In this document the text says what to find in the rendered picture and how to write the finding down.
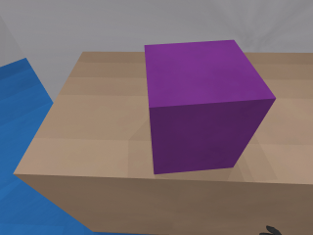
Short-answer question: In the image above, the pedestal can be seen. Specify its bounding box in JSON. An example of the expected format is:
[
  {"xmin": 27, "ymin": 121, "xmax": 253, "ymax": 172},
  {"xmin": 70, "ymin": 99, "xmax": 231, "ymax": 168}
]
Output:
[{"xmin": 13, "ymin": 51, "xmax": 313, "ymax": 235}]

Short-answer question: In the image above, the carton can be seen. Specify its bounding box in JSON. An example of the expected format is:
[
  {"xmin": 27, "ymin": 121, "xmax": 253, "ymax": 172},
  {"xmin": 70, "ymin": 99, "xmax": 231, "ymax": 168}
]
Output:
[{"xmin": 144, "ymin": 39, "xmax": 277, "ymax": 174}]

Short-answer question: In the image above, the right robot hand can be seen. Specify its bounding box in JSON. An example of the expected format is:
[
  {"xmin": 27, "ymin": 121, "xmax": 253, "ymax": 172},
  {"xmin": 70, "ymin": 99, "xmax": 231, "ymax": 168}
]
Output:
[{"xmin": 259, "ymin": 225, "xmax": 282, "ymax": 235}]

